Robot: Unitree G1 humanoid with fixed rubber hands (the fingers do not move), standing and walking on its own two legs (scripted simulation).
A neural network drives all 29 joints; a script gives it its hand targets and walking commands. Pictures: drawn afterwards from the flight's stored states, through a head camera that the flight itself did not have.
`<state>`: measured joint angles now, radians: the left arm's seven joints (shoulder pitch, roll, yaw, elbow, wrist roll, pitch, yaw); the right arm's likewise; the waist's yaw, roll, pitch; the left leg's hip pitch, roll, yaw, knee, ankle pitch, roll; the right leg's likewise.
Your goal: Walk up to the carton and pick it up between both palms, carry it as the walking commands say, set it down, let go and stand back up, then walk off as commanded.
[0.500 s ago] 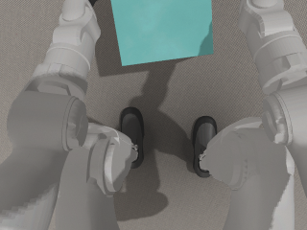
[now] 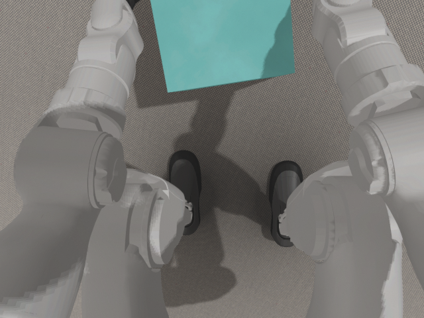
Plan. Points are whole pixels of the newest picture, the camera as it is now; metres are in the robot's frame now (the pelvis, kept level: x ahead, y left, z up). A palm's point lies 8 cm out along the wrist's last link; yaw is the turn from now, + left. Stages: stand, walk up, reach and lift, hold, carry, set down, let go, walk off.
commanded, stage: reach and lift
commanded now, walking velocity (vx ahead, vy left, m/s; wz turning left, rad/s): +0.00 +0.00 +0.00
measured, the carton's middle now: (220, 6) +0.55 +0.01 -0.27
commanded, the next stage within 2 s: none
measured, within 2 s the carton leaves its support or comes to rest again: leaves its support in 0.20 s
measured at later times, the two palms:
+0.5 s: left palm out of the picture +0.56 +0.13 -0.15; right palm out of the picture +0.55 -0.15 -0.18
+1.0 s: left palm out of the picture +0.54 +0.13 -0.09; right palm out of the picture +0.55 -0.14 -0.10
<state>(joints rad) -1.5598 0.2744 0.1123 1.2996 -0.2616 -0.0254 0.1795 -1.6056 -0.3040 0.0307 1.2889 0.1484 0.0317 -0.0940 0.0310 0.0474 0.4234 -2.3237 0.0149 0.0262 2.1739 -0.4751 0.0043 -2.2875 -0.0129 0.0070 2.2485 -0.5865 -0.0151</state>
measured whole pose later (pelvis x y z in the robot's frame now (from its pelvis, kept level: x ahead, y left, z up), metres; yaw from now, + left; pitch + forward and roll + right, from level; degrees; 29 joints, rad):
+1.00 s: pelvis +0.01 +0.00 +0.03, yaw -3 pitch +40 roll +1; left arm -1.28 0.00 0.53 0.76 0.13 0.23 0.11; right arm -1.41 -0.22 -0.20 1.01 -0.10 0.28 -0.09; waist 0.08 0.02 0.16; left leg -2.29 -0.04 -0.03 2.10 -0.52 -0.05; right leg -2.28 0.05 0.02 2.14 -0.57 0.01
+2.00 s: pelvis +0.01 +0.00 +0.12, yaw -4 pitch +44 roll +1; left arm -1.05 -0.14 0.60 0.55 0.26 0.34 0.13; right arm -1.17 -0.03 -0.36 0.81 -0.25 0.35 -0.11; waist 0.08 -0.01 -0.11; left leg -2.09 -0.03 -0.04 1.80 -0.48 -0.05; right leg -2.08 0.07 0.03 1.83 -0.52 0.00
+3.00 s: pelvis +0.04 +0.00 +0.24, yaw -4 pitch +37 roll +1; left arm -0.77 -0.21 0.56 0.52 0.30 0.33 0.10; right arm -0.86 0.09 -0.40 0.71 -0.30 0.33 -0.09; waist 0.08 -0.02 -0.22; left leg -1.60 -0.03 -0.05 1.39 -0.45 -0.05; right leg -1.59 0.06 0.04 1.43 -0.48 -0.01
